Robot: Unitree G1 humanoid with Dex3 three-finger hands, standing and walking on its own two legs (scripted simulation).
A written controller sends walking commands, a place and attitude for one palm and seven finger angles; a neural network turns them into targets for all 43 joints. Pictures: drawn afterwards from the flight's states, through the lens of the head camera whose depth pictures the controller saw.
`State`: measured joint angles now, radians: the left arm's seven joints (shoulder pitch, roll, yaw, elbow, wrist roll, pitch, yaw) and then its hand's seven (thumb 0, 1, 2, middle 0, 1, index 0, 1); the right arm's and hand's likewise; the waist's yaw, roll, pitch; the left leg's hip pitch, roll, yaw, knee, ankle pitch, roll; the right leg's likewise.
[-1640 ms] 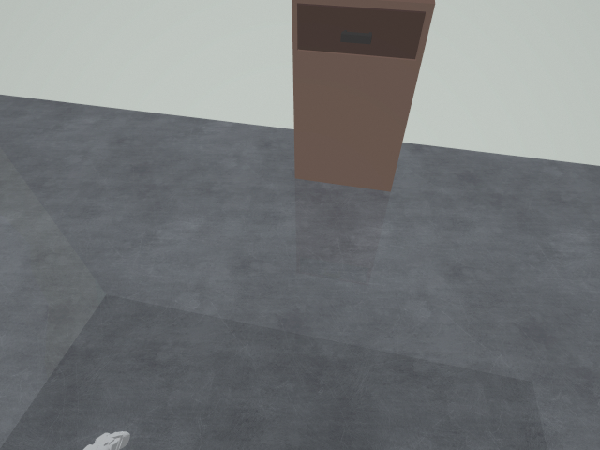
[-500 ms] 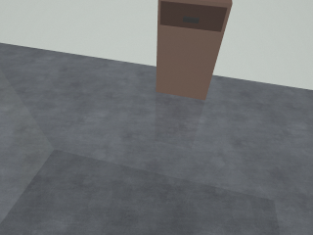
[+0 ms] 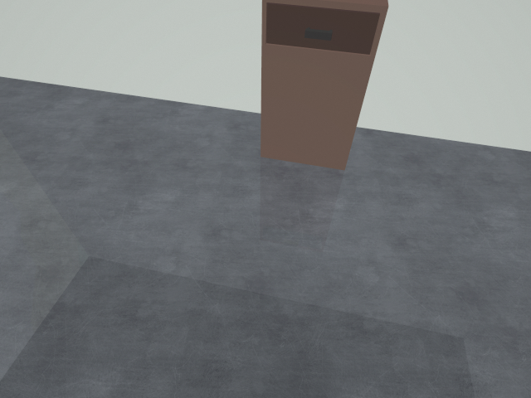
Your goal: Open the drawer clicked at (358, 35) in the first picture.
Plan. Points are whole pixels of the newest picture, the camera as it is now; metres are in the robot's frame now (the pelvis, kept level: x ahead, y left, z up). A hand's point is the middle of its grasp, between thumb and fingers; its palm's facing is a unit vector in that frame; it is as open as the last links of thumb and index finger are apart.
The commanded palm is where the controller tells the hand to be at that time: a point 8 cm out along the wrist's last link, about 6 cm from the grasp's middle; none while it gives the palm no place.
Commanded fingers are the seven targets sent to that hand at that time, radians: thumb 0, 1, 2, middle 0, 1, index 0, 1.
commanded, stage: walk to a spot facing it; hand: left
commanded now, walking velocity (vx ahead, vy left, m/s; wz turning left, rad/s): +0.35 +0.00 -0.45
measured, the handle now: (319, 32) +1.49 -0.13 -0.02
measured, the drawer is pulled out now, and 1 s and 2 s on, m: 0.00 0.00 0.00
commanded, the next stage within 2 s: turn to face it in 1.46 s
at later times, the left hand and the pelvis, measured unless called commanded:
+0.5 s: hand out of the picture +0.11 +0.12 -0.17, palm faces -0.12 -0.97 -0.19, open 7.4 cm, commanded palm none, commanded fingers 0.00 0.90 0.90 -0.20 -0.30 -0.20 -0.30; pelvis +0.13 -0.05 +0.00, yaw -11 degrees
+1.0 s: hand (218, 272) +0.42 +0.14 -0.18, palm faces -0.24 -0.95 -0.18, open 7.4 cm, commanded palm none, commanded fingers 0.00 0.90 0.90 -0.20 -0.30 -0.20 -0.30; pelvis +0.35 -0.04 -0.01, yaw -19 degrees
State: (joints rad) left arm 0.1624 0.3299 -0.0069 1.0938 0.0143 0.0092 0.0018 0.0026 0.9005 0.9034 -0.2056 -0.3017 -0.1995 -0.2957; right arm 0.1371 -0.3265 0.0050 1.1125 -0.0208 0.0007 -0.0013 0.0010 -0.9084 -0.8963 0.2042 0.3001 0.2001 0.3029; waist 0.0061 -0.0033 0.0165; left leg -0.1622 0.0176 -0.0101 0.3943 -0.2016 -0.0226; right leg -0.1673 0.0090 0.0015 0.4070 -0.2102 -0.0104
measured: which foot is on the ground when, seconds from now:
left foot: down 0.00-0.30, up 0.32-0.76, down 0.78-1.00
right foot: down 0.00-0.80, up 0.82-1.00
